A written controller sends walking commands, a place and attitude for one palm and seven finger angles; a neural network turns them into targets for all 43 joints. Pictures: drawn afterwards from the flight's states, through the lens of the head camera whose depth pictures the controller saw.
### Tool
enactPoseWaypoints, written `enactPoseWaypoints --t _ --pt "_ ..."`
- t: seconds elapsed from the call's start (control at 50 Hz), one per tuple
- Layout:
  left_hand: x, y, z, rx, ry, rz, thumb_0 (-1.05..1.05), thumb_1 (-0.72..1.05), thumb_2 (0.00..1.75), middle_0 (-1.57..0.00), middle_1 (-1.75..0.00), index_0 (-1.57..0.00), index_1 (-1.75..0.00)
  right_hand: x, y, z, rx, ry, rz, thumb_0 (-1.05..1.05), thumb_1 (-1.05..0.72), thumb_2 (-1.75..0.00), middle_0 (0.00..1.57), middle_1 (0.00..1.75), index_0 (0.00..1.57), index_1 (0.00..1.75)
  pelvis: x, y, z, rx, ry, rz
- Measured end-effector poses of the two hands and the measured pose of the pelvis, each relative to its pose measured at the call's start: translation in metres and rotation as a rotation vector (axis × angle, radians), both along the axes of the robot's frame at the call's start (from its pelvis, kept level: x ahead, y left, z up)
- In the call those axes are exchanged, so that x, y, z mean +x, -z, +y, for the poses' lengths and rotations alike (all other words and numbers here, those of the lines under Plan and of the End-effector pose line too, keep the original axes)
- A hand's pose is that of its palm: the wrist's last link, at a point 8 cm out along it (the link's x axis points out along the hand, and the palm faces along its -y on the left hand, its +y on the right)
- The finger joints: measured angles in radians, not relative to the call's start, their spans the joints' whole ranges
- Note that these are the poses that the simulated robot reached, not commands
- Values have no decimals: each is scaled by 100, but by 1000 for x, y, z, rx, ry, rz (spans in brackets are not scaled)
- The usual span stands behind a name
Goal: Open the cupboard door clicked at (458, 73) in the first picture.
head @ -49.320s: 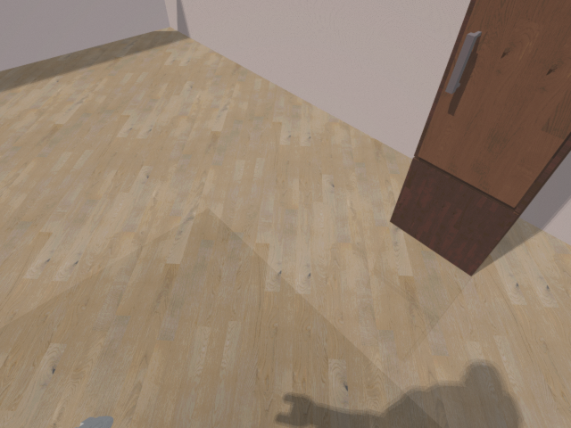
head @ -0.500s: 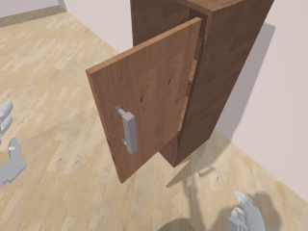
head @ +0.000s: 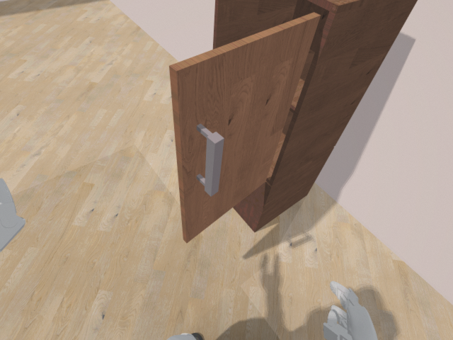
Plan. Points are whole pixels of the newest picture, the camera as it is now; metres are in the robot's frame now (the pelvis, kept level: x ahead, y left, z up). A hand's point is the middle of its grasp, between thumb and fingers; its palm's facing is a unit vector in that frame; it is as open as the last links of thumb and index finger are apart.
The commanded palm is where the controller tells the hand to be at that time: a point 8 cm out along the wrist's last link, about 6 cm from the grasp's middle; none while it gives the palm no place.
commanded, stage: step back with the hand held close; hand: left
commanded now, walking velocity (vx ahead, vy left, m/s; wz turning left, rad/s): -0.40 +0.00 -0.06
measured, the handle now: (206, 161) +0.44 +0.08 +0.04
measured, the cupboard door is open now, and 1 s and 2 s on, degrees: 96 96 96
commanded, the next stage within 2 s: stop stepping back and stand still in 0.14 s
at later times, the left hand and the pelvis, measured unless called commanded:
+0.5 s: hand (17, 301) +0.13 +0.24 +0.16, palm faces +0.33 -0.81 -0.49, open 7.4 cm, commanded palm +0.08 +0.27 +0.18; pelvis -0.08 -0.02 +0.00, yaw -3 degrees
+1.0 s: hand out of the picture +0.10 +0.24 +0.15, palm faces +0.38 -0.81 -0.44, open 7.4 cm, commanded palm +0.05 +0.28 +0.18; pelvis -0.10 -0.01 +0.00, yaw -3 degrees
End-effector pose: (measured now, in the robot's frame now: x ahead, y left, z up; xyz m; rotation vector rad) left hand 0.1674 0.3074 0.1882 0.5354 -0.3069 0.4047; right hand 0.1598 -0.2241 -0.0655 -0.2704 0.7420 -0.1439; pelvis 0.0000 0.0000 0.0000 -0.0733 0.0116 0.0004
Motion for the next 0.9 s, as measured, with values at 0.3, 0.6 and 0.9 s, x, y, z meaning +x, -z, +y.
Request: enactPoseWaypoints --t 0.3,0.6,0.9 --pt "-29 4 -48 5 190 49 1 89 89 -21 -30 -21 -30 -62 11 -26 28 81 -1 1 -90 -90 21 30 20 30 -52 8 -13 22 87 13" --pt "-86 19 -27 -57 24 75 1 89 89 -21 -30 -21 -30 -138 16 -58 -51 134 69 1 -91 -90 20 30 20 30 -74 5 -13 33 48 -4" --pt "-99 2 -39 -2 82 79 1 89 89 -21 -30 -21 -30 -117 3 -9 87 41 -78 1 -91 -90 20 30 20 30 -102 -3 -16 44 52 -14"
